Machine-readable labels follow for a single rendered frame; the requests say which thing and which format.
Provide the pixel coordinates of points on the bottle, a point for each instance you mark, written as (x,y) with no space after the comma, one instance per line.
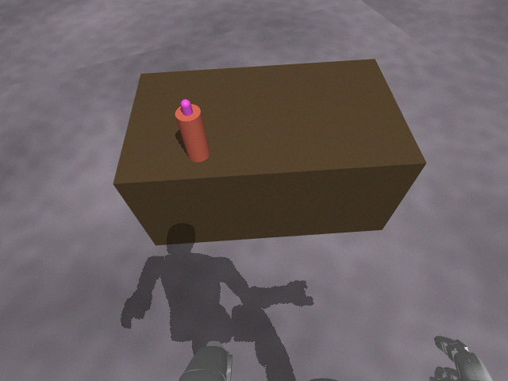
(189,119)

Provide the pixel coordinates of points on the right robot hand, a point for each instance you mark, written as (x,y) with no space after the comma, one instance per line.
(469,366)

